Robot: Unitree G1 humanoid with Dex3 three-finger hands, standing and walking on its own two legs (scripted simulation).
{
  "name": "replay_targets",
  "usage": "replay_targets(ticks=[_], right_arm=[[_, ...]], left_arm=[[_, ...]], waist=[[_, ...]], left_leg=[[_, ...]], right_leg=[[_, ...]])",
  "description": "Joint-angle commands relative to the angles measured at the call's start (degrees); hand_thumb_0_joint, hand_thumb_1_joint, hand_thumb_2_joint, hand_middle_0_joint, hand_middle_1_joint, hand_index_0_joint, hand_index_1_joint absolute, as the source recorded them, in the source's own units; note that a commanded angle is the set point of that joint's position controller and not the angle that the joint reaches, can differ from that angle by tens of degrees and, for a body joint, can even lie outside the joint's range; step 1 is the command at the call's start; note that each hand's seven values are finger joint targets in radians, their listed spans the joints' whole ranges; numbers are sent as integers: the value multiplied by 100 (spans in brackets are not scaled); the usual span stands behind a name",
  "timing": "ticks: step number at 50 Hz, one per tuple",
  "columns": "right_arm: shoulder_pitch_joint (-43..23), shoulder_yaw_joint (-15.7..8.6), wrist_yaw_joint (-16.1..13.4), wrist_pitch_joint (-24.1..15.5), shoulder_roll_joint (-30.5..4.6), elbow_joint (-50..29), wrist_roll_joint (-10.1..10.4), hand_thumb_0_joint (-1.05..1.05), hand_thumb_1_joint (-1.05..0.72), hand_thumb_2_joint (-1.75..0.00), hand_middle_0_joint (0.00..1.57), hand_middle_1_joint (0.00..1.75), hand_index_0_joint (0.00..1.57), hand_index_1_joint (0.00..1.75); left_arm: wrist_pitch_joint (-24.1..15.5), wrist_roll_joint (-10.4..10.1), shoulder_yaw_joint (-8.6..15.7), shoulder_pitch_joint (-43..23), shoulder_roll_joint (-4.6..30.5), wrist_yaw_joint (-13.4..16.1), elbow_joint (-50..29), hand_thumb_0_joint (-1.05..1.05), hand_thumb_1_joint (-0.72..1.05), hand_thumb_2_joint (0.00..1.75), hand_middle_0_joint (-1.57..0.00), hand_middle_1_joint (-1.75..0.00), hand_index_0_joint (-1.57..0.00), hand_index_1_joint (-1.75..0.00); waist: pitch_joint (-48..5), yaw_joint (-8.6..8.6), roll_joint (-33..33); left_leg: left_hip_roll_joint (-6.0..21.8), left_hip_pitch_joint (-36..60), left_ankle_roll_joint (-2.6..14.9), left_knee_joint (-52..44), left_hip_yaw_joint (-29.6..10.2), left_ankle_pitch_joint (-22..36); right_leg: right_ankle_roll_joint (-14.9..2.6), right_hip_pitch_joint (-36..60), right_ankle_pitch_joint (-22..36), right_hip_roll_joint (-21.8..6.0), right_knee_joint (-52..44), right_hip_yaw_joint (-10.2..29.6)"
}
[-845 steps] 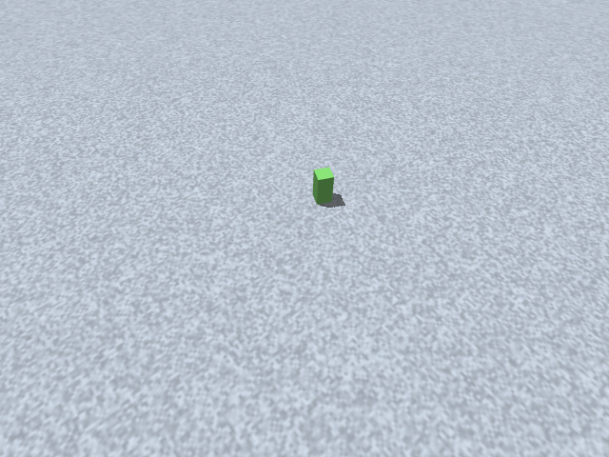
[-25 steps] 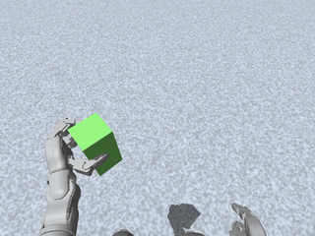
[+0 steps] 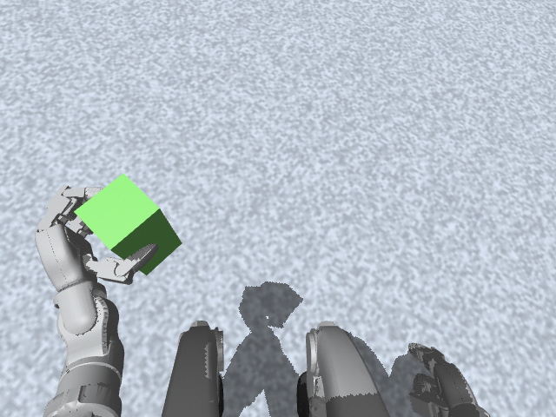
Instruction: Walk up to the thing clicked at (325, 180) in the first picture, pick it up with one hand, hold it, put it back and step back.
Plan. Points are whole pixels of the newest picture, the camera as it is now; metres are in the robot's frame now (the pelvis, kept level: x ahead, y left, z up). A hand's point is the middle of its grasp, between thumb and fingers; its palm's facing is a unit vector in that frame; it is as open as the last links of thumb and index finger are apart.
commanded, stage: crouch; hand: left
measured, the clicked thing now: (136, 229) +0.38 +0.20 -0.03
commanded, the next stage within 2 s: lower in 1.38 s
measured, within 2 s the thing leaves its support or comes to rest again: neither
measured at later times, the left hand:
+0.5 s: hand (129, 266) +0.38 +0.27 -0.24, palm faces +0.44 -0.90 -0.02, open 10.7 cm
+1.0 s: hand (134, 273) +0.39 +0.29 -0.34, palm faces +0.43 -0.90 -0.02, open 10.7 cm
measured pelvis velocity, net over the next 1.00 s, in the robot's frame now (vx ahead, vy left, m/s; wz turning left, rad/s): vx -0.06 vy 0.01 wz -0.12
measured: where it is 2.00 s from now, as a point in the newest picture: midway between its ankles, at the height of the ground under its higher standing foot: outside the picture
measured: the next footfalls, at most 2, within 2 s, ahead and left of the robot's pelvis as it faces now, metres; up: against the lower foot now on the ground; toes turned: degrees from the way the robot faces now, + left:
none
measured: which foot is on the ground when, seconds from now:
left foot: down 0.00-1.00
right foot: down 0.00-1.00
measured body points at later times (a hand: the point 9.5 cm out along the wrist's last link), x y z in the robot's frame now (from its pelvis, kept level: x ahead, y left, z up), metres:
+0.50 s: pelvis -0.05 +0.00 -0.19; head +0.15 +0.05 +0.21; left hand +0.35 +0.32 -0.23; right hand +0.09 -0.26 -0.31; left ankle +0.04 +0.14 -0.55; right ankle +0.03 -0.12 -0.55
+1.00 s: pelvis -0.06 +0.01 -0.27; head +0.16 +0.07 +0.12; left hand +0.36 +0.34 -0.34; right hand +0.05 -0.27 -0.38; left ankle +0.04 +0.14 -0.55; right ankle +0.03 -0.12 -0.55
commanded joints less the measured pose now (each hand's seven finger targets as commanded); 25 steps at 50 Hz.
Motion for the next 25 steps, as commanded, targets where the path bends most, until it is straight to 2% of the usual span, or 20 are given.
replay_targets(ticks=[1, 2, 3, 4, 5, 6, 7, 8, 9, 10, 13, 16, 18, 19, 21, 22, 24, 25], right_arm=[[253, -299, 15, -34, -939, -453, -40, 0, -91, -91, 20, 30, 20, 30], [197, -297, 49, -21, -928, -457, -42, 0, -91, -91, 20, 30, 20, 30], [244, -309, 62, -4, -952, -414, -47, 0, -91, -91, 20, 30, 20, 30], [223, -303, 68, 7, -941, -397, -49, 0, -90, -91, 20, 30, 20, 30], [196, -293, 85, 5, -949, -392, -56, 0, -90, -90, 20, 30, 20, 30], [202, -302, 96, 4, -987, -375, -57, 0, -90, -90, 20, 30, 20, 30], [178, -264, 115, 11, -971, -350, -63, 0, -90, -90, 20, 30, 20, 30], [116, -240, 112, 9, -970, -363, -69, 0, -90, -90, 20, 30, 20, 30], [157, -257, 119, 13, -1005, -320, -85, 0, -90, -90, 20, 30, 20, 30], [148, -228, 131, 13, -1014, -320, -94, 0, -90, -90, 20, 30, 20, 30], [91, -147, 152, 0, -1025, -302, -141, 0, -90, -90, 20, 30, 20, 30], [21, -101, 158, 15, -1108, -291, -187, 0, -90, -90, 20, 30, 20, 30], [2, -74, 163, 25, -1140, -307, -233, 0, -90, -90, 20, 30, 20, 30], [11, -50, 175, 31, -1139, -303, -249, 0, -90, -90, 20, 30, 20, 30], [-25, -33, 147, 53, -1187, -277, -255, 0, -90, -90, 20, 30, 20, 30], [-7, -12, 139, 63, -1201, -268, -272, 0, -90, -91, 20, 30, 20, 30], [-29, 29, 132, 89, -1211, -269, -289, 0, -90, -90, 20, 30, 20, 30], [-37, 49, 130, 89, -1231, -249, -298, 0, -90, -90, 20, 30, 20, 30]], left_arm=[[-614, 21, 487, -1407, 1253, -86, -890, 0, -3, 119, -131, -136, -133, -136], [-619, 0, 430, -1342, 1112, -118, -796, 0, 0, 121, -132, -137, -134, -137], [-627, -4, 451, -1477, 1112, -141, -684, 0, -2, 121, -133, -137, -135, -138], [-652, -28, 525, -1660, 1226, -156, -712, 0, 1, 122, -133, -138, -134, -138], [-648, -45, 504, -1696, 1188, -192, -497, 0, 2, 121, -133, -138, -135, -138], [-668, -32, 595, -1765, 1353, -215, -468, 0, 3, 122, -135, -139, -137, -139], [-703, -43, 603, -1901, 1371, -255, -434, 0, 2, 121, -136, -139, -138, -139], [-718, -24, 742, -1972, 1606, -290, -308, 0, 1, 122, -135, -140, -138, -140], [-716, -32, 695, -1936, 1498, -323, -113, 0, 1, 122, -137, -141, -139, -141], [-737, -22, 812, -2082, 1664, -333, -139, 0, 1, 123, -137, -142, -139, -141], [-802, 7, 808, -2542, 1690, -372, 136, 0, 1, 125, -139, -145, -142, -144], [-863, 104, 991, -2637, 2057, -409, 366, 0, 1, 127, -141, -147, -143, -147], [-903, 111, 1133, -2769, 2182, -396, 373, 0, -1, 130, -143, -150, -145, -150], [-903, 113, 1055, -2887, 2081, -415, 446, 0, -3, 130, -143, -151, -146, -151], [-889, 129, 1278, -2784, 2410, -431, 596, 0, -3, 130, -141, -150, -143, -150], [-885, 164, 1288, -2947, 2551, -444, 542, 0, -4, 130, -141, -150, -143, -151], [-882, 145, 1470, -2956, 2725, -460, 513, 0, -5, 130, -140, -151, -143, -151], [-865, 135, 1466, -3070, 2758, -479, 561, 0, -4, 129, -139, -150, -142, -149]], waist=[[-3299, 128, 553], [-3216, 101, 488], [-3236, 30, 433], [-3187, 12, 407], [-3103, -45, 318], [-3098, -40, 311], [-3124, -49, 383], [-3100, -24, 327], [-3178, -64, 274], [-3210, -36, 348], [-3091, -139, 639], [-3248, -74, 873], [-3344, -35, 983], [-3335, -126, 1023], [-3287, -40, 990], [-3284, -120, 1014], [-3353, -78, 962], [-3279, -108, 968]], left_leg=[[-221, 1689, 253, -269, 4, 2260], [-225, 1477, 254, -180, -15, 2051], [-208, 1319, 256, -43, -31, 2045], [-214, 1030, 274, 95, -7, 1694], [-199, 791, 271, 200, -12, 1455], [-194, 548, 261, 296, -9, 1195], [-185, 492, 233, 390, -40, 1116], [-181, 220, 246, 560, -12, 956], [-175, 124, 253, 725, -5, 1041], [-179, 22, 245, 836, -16, 1073], [-175, -233, 204, 1103, -62, 719], [-151, -286, 153, 1351, -106, 584], [-160, -432, 148, 1547, -93, 534], [-153, -481, 144, 1622, -110, 485], [-169, -737, 163, 1823, -6, 333], [-168, -953, 174, 1971, 32, 331], [-182, -1182, 187, 2153, 42, 317], [-183, -1311, 196, 2262, 68, 247]], right_leg=[[-139, 714, 2216, 169, -327, 35], [-145, 518, 2033, 187, -228, 11], [-145, 370, 2014, 196, -110, -9], [-123, 293, 1756, 205, -107, 57], [-116, 187, 1556, 204, -47, 74], [-124, 56, 1303, 208, 46, 73], [-150, -169, 1196, 213, 236, 14], [-127, -202, 1033, 215, 282, 70], [-123, -259, 1113, 218, 423, 50], [-138, -403, 1126, 223, 602, 8], [-199, -1137, 790, 239, 1061, -146], [-229, -1572, 637, 253, 1526, -259], [-229, -1729, 610, 248, 1762, -294], [-225, -1830, 589, 245, 1865, -326], [-209, -1858, 459, 263, 1944, -301], [-198, -1809, 481, 266, 2013, -281], [-186, -1830, 487, 272, 2196, -303], [-175, -1866, 440, 273, 2248, -287]])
